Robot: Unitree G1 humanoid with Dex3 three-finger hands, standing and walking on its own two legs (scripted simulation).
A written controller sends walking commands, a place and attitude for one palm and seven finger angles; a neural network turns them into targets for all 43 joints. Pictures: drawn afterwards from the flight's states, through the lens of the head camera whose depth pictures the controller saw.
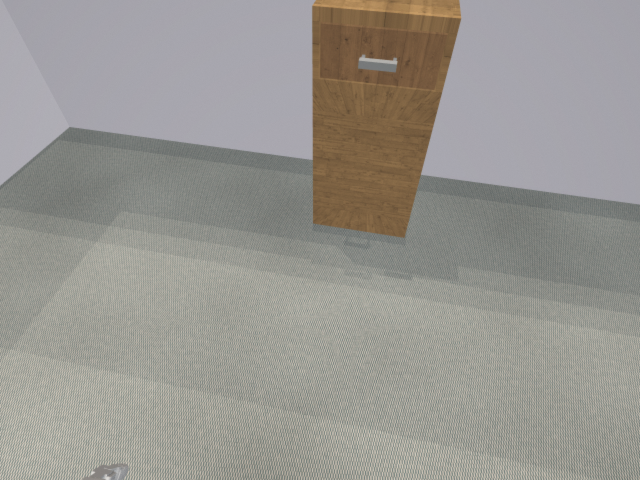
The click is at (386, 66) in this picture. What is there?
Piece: drawer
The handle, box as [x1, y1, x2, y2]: [358, 54, 396, 71]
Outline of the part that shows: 359,58 358,68 395,71 396,58 393,58 392,61 365,58 362,54 362,56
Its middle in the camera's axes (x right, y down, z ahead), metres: +0.17 -0.52 +1.13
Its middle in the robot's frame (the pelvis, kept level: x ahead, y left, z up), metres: +1.20 -0.11 -0.02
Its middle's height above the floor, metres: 0.76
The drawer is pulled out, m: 0.00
